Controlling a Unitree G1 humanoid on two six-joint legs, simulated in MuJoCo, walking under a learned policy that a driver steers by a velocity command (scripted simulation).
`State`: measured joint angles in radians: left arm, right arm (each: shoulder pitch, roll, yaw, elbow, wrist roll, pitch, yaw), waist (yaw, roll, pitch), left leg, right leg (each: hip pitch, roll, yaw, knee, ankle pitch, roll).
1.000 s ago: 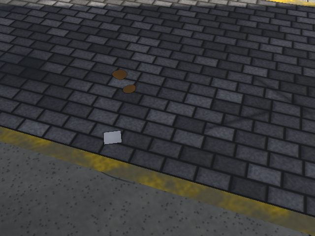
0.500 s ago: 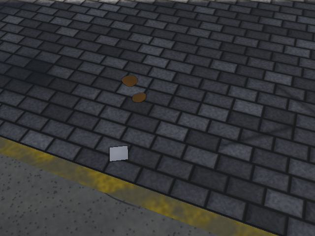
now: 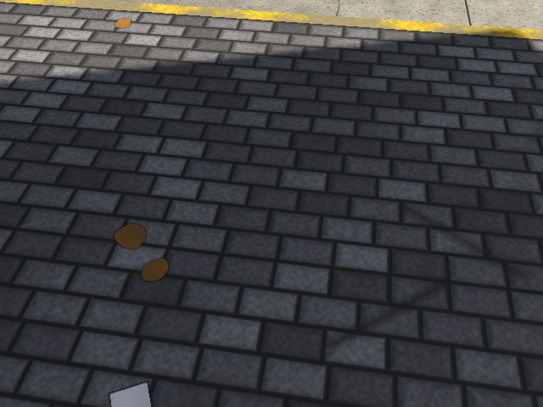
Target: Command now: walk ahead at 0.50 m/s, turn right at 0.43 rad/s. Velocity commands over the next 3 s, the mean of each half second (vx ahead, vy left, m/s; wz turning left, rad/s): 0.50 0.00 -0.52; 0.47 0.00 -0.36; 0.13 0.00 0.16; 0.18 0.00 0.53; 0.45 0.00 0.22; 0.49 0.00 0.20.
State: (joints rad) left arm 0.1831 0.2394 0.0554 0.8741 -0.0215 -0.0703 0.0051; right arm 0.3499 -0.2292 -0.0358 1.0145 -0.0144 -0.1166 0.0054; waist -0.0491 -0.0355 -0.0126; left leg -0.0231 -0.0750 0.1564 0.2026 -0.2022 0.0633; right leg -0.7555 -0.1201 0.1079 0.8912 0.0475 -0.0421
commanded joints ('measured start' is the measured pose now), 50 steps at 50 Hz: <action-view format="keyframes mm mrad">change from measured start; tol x32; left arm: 1 -99 21 -4 -84 4 -13 -20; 13 304 245 83 -124 9 -10 -38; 50 0 40 -7 -242 22 -9 1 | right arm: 1 -12 -151 -24 -53 8 -6 -16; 30 -438 -125 -28 -369 19 -15 9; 37 59 -312 -99 -263 -16 -29 11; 50 -70 -184 -46 -224 19 12 2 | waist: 1 -10 60 89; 13 174 -131 -375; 50 31 126 -38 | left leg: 1 -41 303 -76 -95 250 115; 10 51 314 59 498 915 21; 11 -208 262 67 832 610 -25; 12 -658 40 -61 1174 -337 -75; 13 -766 56 -257 1252 -347 -44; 33 -476 83 -220 274 186 -49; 37 381 434 -776 202 18 251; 39 258 445 -829 98 -234 214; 50 -152 242 -221 37 708 137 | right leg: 1 3 3 -58 -132 85 0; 10 474 186 -237 -319 -174 -131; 13 1177 -224 714 -587 -323 -379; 20 557 -35 188 -669 130 -260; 33 677 -41 283 -509 -38 -151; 35 666 26 242 -346 141 -112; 39 -43 156 115 455 -537 6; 50 220 64 -94 -125 -124 50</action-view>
